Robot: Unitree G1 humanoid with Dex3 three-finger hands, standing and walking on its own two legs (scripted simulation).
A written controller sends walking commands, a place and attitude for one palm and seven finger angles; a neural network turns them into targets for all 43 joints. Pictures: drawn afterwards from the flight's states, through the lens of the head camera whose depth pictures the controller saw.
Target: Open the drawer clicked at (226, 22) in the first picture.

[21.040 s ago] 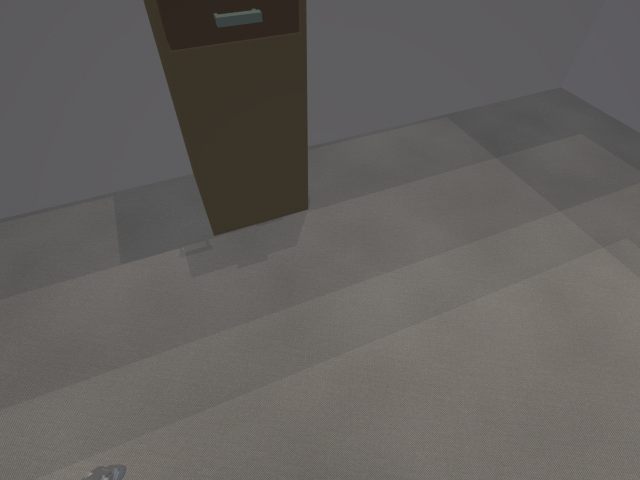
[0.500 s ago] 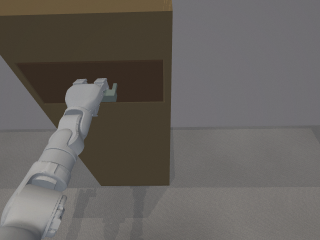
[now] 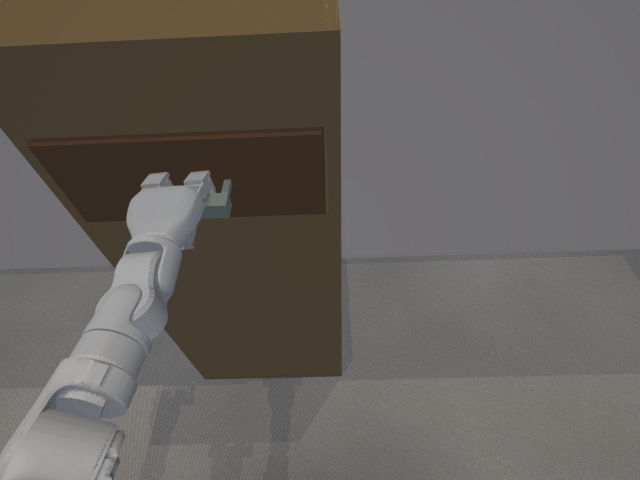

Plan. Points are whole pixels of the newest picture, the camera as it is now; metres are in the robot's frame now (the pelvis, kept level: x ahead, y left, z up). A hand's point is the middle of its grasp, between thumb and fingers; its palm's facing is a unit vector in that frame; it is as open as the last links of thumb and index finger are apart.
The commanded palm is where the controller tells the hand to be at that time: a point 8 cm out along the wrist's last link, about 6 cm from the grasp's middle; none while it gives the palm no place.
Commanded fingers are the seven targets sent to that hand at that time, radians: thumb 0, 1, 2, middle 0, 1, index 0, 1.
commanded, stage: pull the drawer open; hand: left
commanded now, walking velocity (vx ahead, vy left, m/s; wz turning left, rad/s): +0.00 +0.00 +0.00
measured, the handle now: (186, 196) +0.47 +0.20 +0.09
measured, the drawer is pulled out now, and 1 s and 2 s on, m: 0.01 0.09 0.29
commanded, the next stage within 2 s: none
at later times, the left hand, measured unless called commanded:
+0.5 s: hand (179, 252) +0.39 +0.19 +0.07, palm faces -0.02 -0.06 -1.00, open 6.1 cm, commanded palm +0.37 +0.20 +0.13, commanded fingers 0.00 0.90 0.90 -0.40 -1.35 -0.40 -1.35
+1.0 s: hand (172, 287) +0.34 +0.19 +0.07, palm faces +0.04 -0.12 -0.99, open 6.1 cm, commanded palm +0.28 +0.20 +0.13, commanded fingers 0.00 0.90 0.90 -0.40 -1.35 -0.40 -1.35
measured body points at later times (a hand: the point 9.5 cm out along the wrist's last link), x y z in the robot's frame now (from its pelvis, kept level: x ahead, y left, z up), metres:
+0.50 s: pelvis +0.00 -0.01 +0.00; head +0.03 -0.03 +0.45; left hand +0.39 +0.19 +0.13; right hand +0.18 -0.24 -0.12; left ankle -0.03 +0.09 -0.73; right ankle -0.05 -0.09 -0.73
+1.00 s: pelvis +0.00 -0.01 +0.00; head +0.03 -0.04 +0.45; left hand +0.33 +0.20 +0.12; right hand +0.14 -0.26 -0.12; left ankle -0.03 +0.09 -0.73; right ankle -0.05 -0.09 -0.73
